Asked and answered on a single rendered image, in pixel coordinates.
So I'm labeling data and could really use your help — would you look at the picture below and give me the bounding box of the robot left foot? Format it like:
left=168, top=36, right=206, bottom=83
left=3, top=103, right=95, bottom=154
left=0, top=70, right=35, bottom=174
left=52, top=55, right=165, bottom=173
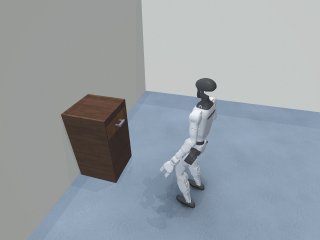
left=176, top=195, right=195, bottom=208

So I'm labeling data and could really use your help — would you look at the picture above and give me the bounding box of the left robot hand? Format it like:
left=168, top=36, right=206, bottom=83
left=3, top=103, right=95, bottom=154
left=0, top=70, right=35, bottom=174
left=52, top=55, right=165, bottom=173
left=160, top=161, right=175, bottom=178

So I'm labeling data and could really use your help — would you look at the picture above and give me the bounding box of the left robot forearm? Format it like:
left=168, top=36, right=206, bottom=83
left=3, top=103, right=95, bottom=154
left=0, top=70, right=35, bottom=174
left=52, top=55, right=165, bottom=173
left=170, top=139, right=193, bottom=166

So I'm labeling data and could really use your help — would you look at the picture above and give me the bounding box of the drawer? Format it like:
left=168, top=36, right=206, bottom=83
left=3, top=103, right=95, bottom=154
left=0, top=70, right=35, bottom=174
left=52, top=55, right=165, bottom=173
left=106, top=107, right=126, bottom=139

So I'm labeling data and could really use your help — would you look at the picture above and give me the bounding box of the handle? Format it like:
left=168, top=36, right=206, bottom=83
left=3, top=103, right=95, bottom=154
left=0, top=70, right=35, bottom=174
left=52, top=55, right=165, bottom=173
left=115, top=119, right=125, bottom=127

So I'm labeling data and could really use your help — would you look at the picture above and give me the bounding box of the robot right upper arm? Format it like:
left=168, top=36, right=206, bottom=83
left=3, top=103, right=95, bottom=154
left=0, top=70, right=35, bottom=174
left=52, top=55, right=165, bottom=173
left=209, top=97, right=217, bottom=121

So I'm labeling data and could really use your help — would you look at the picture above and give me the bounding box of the robot foot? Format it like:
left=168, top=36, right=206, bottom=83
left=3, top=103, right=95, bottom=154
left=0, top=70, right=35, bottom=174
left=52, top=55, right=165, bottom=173
left=188, top=179, right=205, bottom=191
left=176, top=195, right=195, bottom=208

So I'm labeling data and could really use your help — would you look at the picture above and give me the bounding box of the robot right foot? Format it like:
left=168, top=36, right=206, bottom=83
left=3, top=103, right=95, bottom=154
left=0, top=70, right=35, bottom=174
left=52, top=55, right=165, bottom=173
left=188, top=179, right=205, bottom=191

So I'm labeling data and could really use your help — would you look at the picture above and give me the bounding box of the cabinet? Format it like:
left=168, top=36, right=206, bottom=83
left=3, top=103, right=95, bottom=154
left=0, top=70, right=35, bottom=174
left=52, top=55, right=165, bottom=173
left=61, top=94, right=132, bottom=183

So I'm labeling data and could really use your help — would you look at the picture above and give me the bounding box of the robot left upper arm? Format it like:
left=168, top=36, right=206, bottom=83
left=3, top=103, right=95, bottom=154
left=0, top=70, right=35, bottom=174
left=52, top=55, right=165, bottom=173
left=185, top=109, right=202, bottom=148

